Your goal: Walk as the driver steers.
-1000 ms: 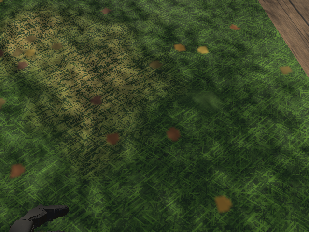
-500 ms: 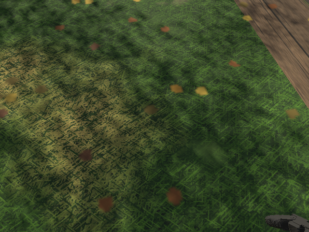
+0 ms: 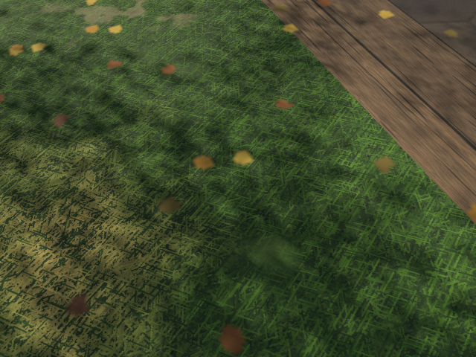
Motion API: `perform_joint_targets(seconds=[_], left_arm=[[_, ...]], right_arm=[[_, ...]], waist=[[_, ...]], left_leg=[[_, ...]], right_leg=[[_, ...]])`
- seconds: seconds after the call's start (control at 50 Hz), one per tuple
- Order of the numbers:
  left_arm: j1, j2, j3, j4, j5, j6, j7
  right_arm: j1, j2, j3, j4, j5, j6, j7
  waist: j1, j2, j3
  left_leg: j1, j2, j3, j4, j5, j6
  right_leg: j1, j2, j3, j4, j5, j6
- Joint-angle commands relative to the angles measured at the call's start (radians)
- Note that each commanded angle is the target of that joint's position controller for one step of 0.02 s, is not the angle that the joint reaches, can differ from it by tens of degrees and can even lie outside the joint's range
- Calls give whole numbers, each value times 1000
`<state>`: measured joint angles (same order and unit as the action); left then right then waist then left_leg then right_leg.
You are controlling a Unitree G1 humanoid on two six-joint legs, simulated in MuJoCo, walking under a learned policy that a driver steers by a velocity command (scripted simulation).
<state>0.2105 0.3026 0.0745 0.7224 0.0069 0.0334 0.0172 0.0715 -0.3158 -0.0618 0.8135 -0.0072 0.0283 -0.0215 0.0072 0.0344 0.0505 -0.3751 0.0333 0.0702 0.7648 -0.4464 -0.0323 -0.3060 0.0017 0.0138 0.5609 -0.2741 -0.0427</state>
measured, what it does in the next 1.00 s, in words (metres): walks ahead, turning right: left foot, then right foot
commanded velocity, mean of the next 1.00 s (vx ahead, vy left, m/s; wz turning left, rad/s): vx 0.35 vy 0.00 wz -0.57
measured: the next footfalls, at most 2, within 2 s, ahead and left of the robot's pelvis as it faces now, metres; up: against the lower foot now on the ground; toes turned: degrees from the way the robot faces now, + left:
left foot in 0.38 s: +0.15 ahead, +0.12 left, +0.00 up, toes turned -16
right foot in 0.84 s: +0.35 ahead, -0.26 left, +0.00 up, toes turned -31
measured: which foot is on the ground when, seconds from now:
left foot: up 0.00-0.36, down 0.38-0.86, up 0.88-1.00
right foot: down 0.00-0.38, up 0.40-0.82, down 0.84-1.00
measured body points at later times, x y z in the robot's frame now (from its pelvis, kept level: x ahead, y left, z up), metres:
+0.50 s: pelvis +0.10 +0.01 +0.01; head +0.12 +0.02 +0.46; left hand +0.30 +0.25 -0.10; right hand +0.14 -0.30 -0.09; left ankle +0.11 +0.13 -0.73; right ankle +0.04 -0.11 -0.68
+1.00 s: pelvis +0.31 -0.15 +0.00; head +0.34 -0.18 +0.45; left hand +0.58 +0.00 -0.09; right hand +0.25 -0.45 -0.11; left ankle +0.36 +0.03 -0.64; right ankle +0.32 -0.24 -0.73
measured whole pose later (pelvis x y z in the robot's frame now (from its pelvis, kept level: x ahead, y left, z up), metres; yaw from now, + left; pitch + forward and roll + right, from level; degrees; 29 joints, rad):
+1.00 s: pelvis +0.31 -0.15 +0.00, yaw -35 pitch +1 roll +0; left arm 0.23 0.29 0.06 0.63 -0.01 -0.04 -0.03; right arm 0.22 -0.32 -0.04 0.75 0.01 -0.11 0.00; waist -0.01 0.02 0.07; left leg -0.47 0.10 -0.05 1.17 -0.33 0.00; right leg -0.34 0.10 0.01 0.48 -0.16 -0.10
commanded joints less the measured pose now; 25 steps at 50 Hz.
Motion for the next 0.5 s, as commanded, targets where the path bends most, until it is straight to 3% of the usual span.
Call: perform_joint_targets(seconds=[0.02,0.06,0.08,0.12,0.16,0.18,0.3,0.36,0.38,0.4,0.42,0.44,0.46,0.5], left_arm=[[35,193,52,-60,4,-45,4],[-23,163,41,-72,-22,-46,11],[-22,157,36,-75,-20,-41,15],[11,147,37,-69,-27,-35,21],[35,153,39,-66,-29,-35,26],[34,161,40,-66,-25,-37,27],[31,182,44,-67,-22,-47,14],[-8,148,31,-78,-24,-43,11],[-21,107,19,-85,-21,-46,10],[-18,26,-4,-98,-20,-50,7],[-32,45,-1,-152,-42,-64,8],[-20,121,14,-143,-40,-71,7],[-15,147,26,-123,-34,-70,1],[-14,126,28,-110,-28,-70,-6]], right_arm=[[-44,-95,-28,-81,8,-18,-5],[-28,-105,-36,-63,1,-14,-15],[-29,-95,-36,-65,4,-15,-14],[-24,-81,-33,-67,15,-22,-2],[-82,-77,-31,-83,20,-34,8],[-103,-77,-30,-90,21,-42,14],[-93,-86,-31,-91,29,-104,40],[22,-90,-39,-55,32,-125,38],[111,-115,-49,-31,27,-128,31],[229,-173,-61,-12,9,-126,20],[287,-245,-76,11,-12,-126,28],[216,-193,-64,-14,0,-129,28],[175,-132,-49,-29,12,-127,22],[146,-96,-35,-36,12,-122,16]], waist=[[10,-154,-128],[-9,-127,-138],[-13,-141,-149],[-4,-150,-170],[29,-169,-124],[35,-183,-97],[39,-185,-69],[-36,-156,-71],[-75,-121,-97],[-106,39,-150],[-95,203,-96],[-69,150,-20],[-61,131,20],[-50,102,32]], left_leg=[[-276,-26,-122,349,-106,-14],[-267,-11,-136,336,-14,-28],[-238,-25,-129,346,17,-38],[-238,-27,-119,237,92,-40],[-246,-31,-124,98,127,-38],[-234,-35,-128,33,133,-36],[-40,-62,-125,-204,140,-4],[197,-60,-104,-361,255,27],[348,7,-152,-376,249,51],[518,195,-364,-441,65,116],[528,372,-724,-569,-204,241],[473,388,-724,-582,-284,262],[447,331,-616,-582,-230,228],[417,270,-447,-593,-35,184]], right_leg=[[267,-278,364,-203,603,-239],[266,-236,313,-191,608,-189],[251,-219,303,-189,637,-189],[277,-186,314,-235,339,-187],[267,-176,375,-299,-26,-191],[249,-174,397,-317,-108,-192],[135,-152,464,-303,-172,-193],[2,-89,465,-225,-220,-144],[-106,-47,425,-124,-261,-106],[-272,47,278,154,-340,-41],[-490,101,178,348,-366,-21],[-553,4,182,471,-290,-4],[-566,-18,166,514,-213,8],[-564,-58,139,543,-89,24]])
Over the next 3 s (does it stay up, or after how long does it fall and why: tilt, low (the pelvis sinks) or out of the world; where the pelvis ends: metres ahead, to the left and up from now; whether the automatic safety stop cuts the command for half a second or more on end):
stays up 0.74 -1.08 0.00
